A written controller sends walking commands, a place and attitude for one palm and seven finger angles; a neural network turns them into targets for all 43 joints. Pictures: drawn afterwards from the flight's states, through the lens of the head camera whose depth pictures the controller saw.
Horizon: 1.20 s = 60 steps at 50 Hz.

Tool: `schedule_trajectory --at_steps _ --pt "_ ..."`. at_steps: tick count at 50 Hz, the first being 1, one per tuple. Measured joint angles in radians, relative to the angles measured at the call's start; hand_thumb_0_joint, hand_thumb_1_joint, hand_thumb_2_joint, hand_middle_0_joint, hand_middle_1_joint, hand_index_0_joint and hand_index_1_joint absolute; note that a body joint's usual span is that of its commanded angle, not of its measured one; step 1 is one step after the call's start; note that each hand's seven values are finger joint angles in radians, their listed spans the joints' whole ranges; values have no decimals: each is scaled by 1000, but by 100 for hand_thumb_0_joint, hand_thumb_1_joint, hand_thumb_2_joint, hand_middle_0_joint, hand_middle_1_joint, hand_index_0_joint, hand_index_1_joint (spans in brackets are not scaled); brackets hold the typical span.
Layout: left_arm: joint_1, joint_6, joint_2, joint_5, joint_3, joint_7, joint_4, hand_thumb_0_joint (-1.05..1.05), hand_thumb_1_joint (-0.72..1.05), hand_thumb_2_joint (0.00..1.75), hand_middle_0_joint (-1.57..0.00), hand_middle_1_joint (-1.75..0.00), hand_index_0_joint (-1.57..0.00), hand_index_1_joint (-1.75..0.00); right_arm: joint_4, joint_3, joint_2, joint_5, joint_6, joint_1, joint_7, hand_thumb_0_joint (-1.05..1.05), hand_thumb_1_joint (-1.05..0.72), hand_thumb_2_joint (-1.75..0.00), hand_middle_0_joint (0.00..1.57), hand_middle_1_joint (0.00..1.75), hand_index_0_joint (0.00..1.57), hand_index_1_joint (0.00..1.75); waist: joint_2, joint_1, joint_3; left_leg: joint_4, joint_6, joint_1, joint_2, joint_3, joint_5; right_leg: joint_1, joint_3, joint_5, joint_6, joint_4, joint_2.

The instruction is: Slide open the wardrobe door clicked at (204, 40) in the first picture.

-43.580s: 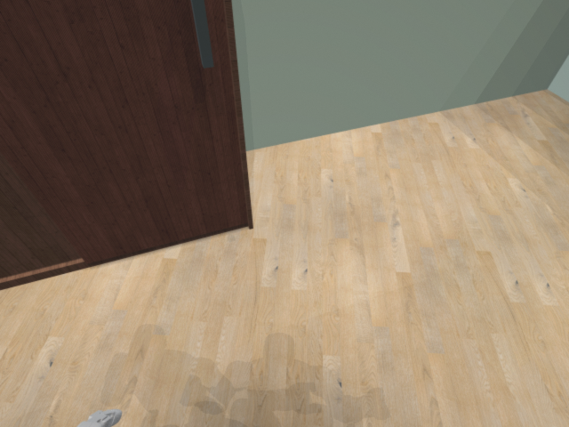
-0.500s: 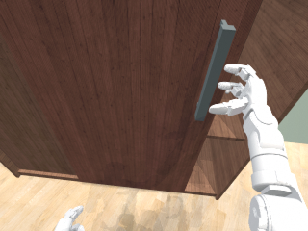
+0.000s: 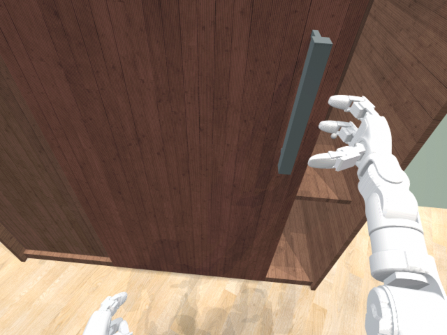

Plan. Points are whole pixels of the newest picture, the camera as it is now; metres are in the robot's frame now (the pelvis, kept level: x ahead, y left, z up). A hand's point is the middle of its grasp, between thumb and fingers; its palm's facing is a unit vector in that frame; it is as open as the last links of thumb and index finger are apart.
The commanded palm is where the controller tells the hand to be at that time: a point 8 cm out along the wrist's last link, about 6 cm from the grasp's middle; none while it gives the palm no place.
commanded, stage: move the hooked fingers beside the handle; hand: right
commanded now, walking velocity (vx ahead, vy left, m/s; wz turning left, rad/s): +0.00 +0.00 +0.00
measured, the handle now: (297, 110) +0.50 -0.10 +0.18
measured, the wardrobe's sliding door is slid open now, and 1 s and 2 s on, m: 0.22 0.22 0.22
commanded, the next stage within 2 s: feel for the door with the fingertips in 1.12 s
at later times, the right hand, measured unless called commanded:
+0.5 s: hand (343, 137) +0.40 -0.16 +0.20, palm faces +0.02 +1.00 +0.01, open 14.0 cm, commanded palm +0.38 -0.21 +0.19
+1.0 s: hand (341, 140) +0.40 -0.16 +0.20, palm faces +0.02 +1.00 +0.02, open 14.0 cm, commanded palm +0.38 -0.22 +0.19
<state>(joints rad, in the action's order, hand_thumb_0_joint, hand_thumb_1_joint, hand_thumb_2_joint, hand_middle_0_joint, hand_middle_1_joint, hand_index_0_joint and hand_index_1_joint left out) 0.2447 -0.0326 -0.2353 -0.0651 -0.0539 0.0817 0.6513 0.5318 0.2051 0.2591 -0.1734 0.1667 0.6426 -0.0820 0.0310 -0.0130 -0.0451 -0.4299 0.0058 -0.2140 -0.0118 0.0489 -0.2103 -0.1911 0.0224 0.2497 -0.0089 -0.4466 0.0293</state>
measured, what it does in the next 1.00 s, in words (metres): stands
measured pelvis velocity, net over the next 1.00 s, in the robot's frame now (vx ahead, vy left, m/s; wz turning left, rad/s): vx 0.00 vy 0.00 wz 0.00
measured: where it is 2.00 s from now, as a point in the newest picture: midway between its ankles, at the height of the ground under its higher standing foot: outside the picture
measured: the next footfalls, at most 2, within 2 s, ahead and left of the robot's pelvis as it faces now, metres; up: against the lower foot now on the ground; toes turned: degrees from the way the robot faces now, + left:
none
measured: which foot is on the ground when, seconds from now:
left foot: down 0.00-1.00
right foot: down 0.00-1.00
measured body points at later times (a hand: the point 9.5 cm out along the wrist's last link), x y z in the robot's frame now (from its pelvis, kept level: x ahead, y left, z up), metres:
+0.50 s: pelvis +0.00 +0.00 +0.00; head -0.02 +0.01 +0.45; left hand +0.14 +0.24 -0.10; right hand +0.39 -0.22 +0.20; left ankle +0.01 +0.12 -0.74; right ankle -0.01 -0.13 -0.74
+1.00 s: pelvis +0.00 +0.00 +0.00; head -0.02 +0.02 +0.45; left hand +0.15 +0.24 -0.10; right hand +0.39 -0.22 +0.20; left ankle +0.01 +0.12 -0.74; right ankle -0.01 -0.13 -0.74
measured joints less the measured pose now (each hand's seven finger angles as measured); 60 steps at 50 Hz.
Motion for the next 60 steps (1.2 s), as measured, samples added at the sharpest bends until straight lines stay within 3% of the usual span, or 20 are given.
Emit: schedule_trajectory --at_steps 18,23,32,42,60 --pt "11 -5 -13 -3 9 3 2 1 91 90 -21 -30 -20 -29 -21 27 31 -9 9 -30 -25 -1 50 -30 31 120 30 120 1 -5 1 3 0 -3 2 -3 2 -2 3 1 0 1 2" --pt "15 -15 -14 -5 14 0 -3 1 91 90 -21 -30 -20 -29 -79 23 26 -19 -8 -58 -37 -1 50 -30 30 120 30 120 4 5 -1 4 0 4 2 -3 0 4 3 3 0 1 2" --pt "-18 -3 -13 -6 5 2 -4 1 91 90 -21 -30 -20 -29 -92 -7 3 -19 52 -67 -22 -1 50 -30 31 120 30 120 7 12 -2 -5 0 7 -2 7 -6 3 -8 4 0 -7 -2" --pt "-22 -3 -3 -3 -4 6 -5 1 91 90 -21 -30 -20 -29 -33 13 30 -15 18 -18 -33 -1 50 -30 31 120 30 120 1 5 0 -3 4 1 2 7 -3 -2 -8 1 -4 -3 2" --pt "-2 -6 -15 -6 9 8 1 1 91 90 -21 -30 -20 -29 -111 23 35 -23 20 -82 -38 -1 50 -30 31 120 30 120 2 6 6 -3 4 11 4 4 -3 8 -6 3 -4 -6 4"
